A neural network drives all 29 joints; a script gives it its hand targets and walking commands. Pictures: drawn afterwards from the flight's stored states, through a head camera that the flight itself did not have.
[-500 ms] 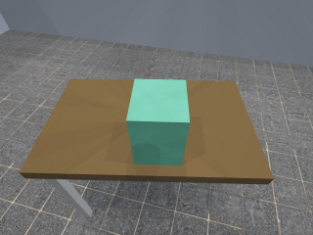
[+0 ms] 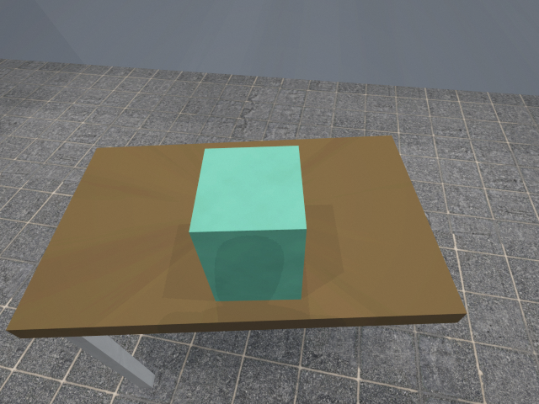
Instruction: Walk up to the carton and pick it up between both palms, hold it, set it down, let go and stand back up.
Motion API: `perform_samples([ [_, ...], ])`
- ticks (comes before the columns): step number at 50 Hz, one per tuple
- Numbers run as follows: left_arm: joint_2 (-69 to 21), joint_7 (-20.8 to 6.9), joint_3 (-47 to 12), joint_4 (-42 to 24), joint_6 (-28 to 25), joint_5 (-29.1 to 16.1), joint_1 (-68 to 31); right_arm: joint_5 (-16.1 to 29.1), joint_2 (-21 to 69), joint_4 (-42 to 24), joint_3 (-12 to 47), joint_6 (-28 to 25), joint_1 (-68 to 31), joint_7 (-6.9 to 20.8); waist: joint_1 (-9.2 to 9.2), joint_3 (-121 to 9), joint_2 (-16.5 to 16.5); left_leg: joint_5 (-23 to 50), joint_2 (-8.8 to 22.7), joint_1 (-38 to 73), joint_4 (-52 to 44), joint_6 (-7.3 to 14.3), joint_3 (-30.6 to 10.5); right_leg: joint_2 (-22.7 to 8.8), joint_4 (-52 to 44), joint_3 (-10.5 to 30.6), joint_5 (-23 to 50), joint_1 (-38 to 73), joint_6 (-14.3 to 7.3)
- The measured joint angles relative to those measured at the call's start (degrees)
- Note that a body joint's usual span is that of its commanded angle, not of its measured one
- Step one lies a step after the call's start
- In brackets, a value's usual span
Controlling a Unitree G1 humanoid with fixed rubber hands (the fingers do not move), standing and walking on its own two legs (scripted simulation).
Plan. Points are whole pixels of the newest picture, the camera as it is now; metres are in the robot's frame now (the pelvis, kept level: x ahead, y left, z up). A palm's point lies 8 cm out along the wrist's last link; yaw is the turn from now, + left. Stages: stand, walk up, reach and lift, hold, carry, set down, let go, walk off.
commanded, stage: stand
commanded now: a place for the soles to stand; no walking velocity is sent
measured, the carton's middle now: (255, 227) +0.43 +0.05 -0.01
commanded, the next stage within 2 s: reach and lift in 1.22 s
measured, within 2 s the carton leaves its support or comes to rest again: neither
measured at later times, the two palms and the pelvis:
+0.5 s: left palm out of the picture -0.02 +0.24 -0.14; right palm out of the picture -0.02 -0.22 -0.14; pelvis -0.02 +0.01 +0.01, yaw -1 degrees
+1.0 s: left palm out of the picture -0.04 +0.26 -0.14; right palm out of the picture -0.06 -0.20 -0.14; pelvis -0.03 +0.02 +0.01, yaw -1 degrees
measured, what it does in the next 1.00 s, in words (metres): stands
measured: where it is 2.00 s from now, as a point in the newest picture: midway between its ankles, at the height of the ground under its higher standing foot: outside the picture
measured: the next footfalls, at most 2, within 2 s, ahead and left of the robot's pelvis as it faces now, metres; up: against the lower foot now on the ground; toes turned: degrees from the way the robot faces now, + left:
none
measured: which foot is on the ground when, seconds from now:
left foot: down 0.00-1.00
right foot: down 0.00-1.00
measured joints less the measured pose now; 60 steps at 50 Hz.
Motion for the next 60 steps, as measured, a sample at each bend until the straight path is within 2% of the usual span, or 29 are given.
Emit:
perform_samples([
  [17, 1.87, -0.35, -0.63, 1.62, 0.61, -0.03, 1.74, 0.32, -0.02, 0.21, 0.51, 0.38, -2.00, 0.14, 1.48, -0.28, -2.37, 1.87, 0.09, 1.43, -2.25, 0.29, 0.60, 0.25, -2.89, 0.51, 2.46, 1.50, 0.12],
  [34, 2.42, -0.62, -2.39, 4.43, 0.42, -0.42, 2.90, 0.97, 0.01, 2.61, 2.10, -0.28, 1.45, 0.79, 0.92, -2.35, -2.10, 4.68, -1.25, 0.54, -4.70, 1.56, 1.46, -0.90, -5.77, 1.43, 5.74, 0.65, 1.36],
  [60, 2.07, -0.37, -3.49, 6.42, 0.42, -0.37, 2.73, 1.06, 0.04, 1.85, 2.06, -0.75, 2.50, 0.75, 0.98, -2.98, -2.54, 4.56, -2.50, -0.54, -4.37, 2.56, 2.19, -2.10, -4.40, 2.31, 5.30, -1.08, 2.35],
])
